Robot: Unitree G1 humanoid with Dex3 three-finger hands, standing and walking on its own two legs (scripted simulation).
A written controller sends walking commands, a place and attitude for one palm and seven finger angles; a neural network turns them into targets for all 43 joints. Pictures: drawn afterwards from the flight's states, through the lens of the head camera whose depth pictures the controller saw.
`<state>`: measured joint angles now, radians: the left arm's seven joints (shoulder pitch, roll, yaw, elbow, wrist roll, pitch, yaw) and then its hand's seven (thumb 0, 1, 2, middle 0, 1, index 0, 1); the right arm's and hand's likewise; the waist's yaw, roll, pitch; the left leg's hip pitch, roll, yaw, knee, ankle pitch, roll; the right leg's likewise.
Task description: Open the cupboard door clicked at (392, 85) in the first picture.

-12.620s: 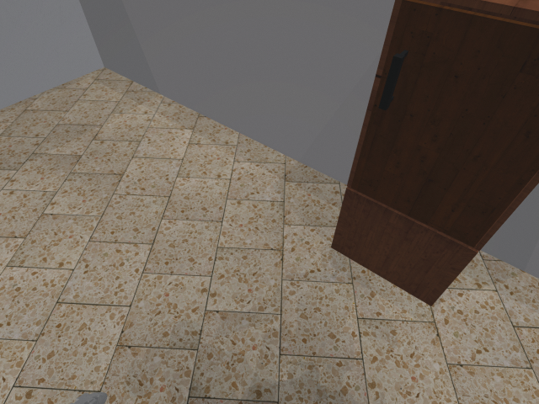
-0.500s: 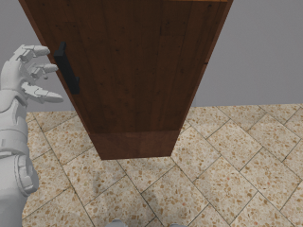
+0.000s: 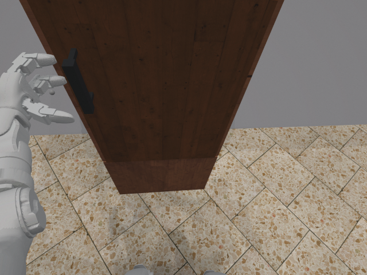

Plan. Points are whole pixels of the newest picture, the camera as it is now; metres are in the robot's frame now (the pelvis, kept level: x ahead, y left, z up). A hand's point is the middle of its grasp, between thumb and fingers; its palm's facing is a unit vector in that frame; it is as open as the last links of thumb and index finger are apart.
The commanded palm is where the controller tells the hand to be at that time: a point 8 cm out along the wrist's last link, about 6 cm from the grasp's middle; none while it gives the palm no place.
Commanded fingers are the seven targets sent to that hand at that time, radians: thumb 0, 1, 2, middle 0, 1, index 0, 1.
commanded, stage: move the hooked fingers beside the handle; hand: left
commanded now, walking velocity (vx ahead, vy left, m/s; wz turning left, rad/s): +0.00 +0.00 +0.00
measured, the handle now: (81, 83) +0.50 +0.20 +0.11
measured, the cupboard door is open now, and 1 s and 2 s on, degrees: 0 0 0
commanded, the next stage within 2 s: slide the fingers in behind the handle in 0.42 s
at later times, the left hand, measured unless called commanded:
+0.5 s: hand (53, 92) +0.47 +0.25 +0.12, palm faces +0.04 -1.00 +0.00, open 13.9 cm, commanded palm +0.44 +0.30 +0.11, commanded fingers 0.00 -0.50 0.30 -0.30 -1.20 -0.30 -1.20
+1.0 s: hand (58, 94) +0.46 +0.24 +0.12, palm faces +0.09 -1.00 +0.00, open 14.3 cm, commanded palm +0.44 +0.26 +0.11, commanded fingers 0.00 -0.50 0.30 -0.30 -1.20 -0.30 -1.20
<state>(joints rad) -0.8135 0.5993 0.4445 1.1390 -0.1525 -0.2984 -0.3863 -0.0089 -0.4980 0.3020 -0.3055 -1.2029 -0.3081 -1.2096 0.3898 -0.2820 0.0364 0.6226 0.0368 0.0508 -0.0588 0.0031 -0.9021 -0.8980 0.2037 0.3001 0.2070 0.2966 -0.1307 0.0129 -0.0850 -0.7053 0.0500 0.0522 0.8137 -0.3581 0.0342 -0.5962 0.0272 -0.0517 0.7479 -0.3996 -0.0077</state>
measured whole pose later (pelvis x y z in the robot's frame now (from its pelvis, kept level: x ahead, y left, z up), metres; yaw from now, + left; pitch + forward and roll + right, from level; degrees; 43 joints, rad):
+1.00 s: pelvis +0.00 +0.00 +0.00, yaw +2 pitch +14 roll -3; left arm -0.82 0.52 0.34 1.10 -0.18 -0.30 -0.28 -0.01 -0.50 0.30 -0.23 -1.18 -0.23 -1.19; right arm 0.39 -0.28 0.03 0.66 0.03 0.03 -0.04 0.00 -0.90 -0.90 0.20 0.30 0.21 0.30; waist -0.10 0.02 -0.09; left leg -0.71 0.04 0.03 0.83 -0.36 0.03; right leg -0.59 0.02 -0.08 0.77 -0.41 -0.01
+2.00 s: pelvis -0.01 +0.00 -0.01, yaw +5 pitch +13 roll -3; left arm -0.89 0.37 0.11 1.08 -0.23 -0.32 -0.08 -0.01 -0.50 0.30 -0.07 -1.14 -0.04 -1.15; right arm 0.35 -0.27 0.01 0.74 0.02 -0.07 0.00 0.00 -0.90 -0.90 0.20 0.30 0.21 0.30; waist -0.03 0.03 -0.08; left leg -0.74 -0.01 -0.03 0.86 -0.36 0.03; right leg -0.59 -0.02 -0.13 0.80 -0.44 -0.01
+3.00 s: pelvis +0.00 +0.00 +0.00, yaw +3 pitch +13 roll -2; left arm -0.81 0.45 0.26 1.07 -0.22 -0.32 -0.23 -0.01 -0.50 0.30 -0.14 -1.15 -0.14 -1.15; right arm 0.35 -0.28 0.02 0.70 0.04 0.00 -0.03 0.00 -0.90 -0.90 0.20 0.30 0.21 0.30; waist -0.07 0.03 -0.09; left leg -0.70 0.02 0.00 0.83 -0.36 0.03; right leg -0.57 0.01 -0.09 0.77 -0.43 -0.01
